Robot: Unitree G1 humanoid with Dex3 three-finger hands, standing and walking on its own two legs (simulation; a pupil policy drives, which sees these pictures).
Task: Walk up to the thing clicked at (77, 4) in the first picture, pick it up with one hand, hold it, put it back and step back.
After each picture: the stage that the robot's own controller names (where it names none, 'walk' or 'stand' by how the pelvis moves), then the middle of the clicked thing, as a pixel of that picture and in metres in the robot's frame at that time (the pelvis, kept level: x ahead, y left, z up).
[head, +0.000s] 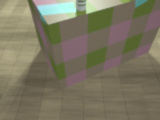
stand; (81, 0) +1.01 +0.03 +0.01
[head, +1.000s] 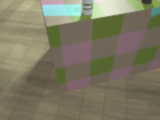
rise first; (87, 3) +0.90 +0.03 +0.03
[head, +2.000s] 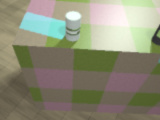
rise first; (73, 26) +0.62 +0.12 +0.04
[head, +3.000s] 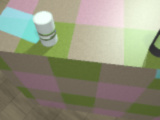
walk; (46, 29) +0.51 +0.19 +0.05
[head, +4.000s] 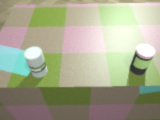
stand; (36, 62) +0.46 +0.21 +0.01
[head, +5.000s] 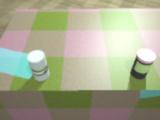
stand; (38, 65) +0.46 +0.20 +0.00
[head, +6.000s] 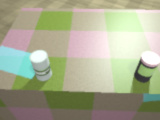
stand; (41, 65) +0.45 +0.19 +0.00
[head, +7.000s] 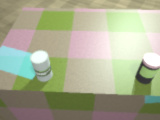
stand; (42, 66) +0.45 +0.19 +0.00
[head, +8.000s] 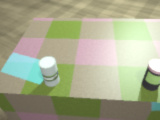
rise first; (49, 71) +0.45 +0.18 +0.01
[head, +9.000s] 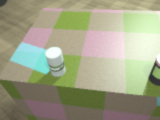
go down; (56, 62) +0.47 +0.17 +0.01
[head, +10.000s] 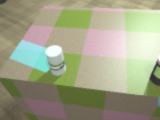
go down; (56, 60) +0.47 +0.17 +0.01
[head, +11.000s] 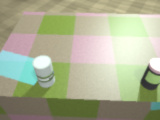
go down; (44, 71) +0.43 +0.16 +0.02
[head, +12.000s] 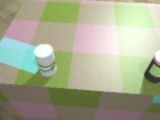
close in; (46, 60) +0.45 +0.16 +0.02
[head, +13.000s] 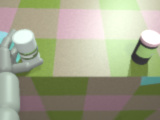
close; (27, 48) +0.47 +0.18 +0.06
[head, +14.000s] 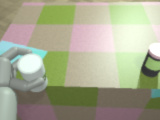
lift; (34, 73) +0.35 +0.17 +0.11
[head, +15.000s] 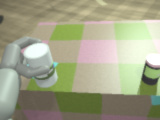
lift; (42, 66) +0.32 +0.14 +0.19
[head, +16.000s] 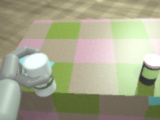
hold; (40, 75) +0.31 +0.15 +0.15
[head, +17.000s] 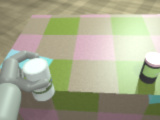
hold; (40, 80) +0.31 +0.15 +0.13
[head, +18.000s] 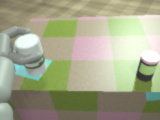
crouch; (32, 55) +0.37 +0.17 +0.18
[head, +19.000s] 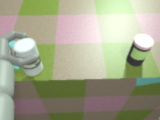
lower; (29, 57) +0.44 +0.17 +0.06
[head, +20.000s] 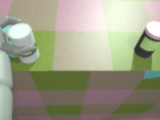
lower; (25, 44) +0.46 +0.17 +0.07
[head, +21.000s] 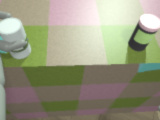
lower; (15, 39) +0.48 +0.18 +0.08
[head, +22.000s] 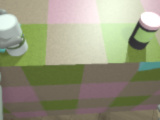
lower; (11, 36) +0.49 +0.18 +0.08
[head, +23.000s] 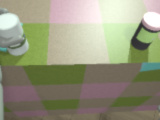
rest; (13, 35) +0.49 +0.18 +0.08
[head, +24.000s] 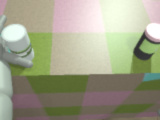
withdraw; (19, 45) +0.46 +0.18 +0.07
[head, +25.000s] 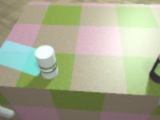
sink last; (47, 62) +0.44 +0.17 +0.04
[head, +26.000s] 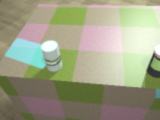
stand; (52, 56) +0.48 +0.18 +0.04
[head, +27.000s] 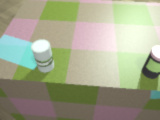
stand; (43, 56) +0.46 +0.18 +0.03
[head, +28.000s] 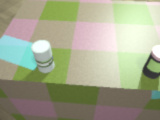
stand; (43, 57) +0.46 +0.18 +0.03
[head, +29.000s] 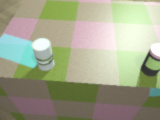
stand; (43, 55) +0.47 +0.18 +0.03
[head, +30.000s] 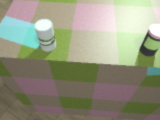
walk; (46, 35) +0.54 +0.17 +0.02
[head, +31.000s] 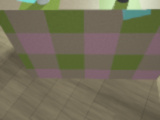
walk; out of the picture +0.83 +0.24 +0.04
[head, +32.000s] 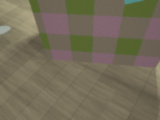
stand; out of the picture +1.15 +0.18 +0.03
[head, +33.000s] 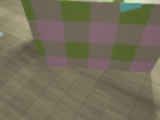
stand; out of the picture +1.10 +0.19 +0.01
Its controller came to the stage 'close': yes
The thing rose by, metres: 0.20
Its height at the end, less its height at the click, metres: +0.00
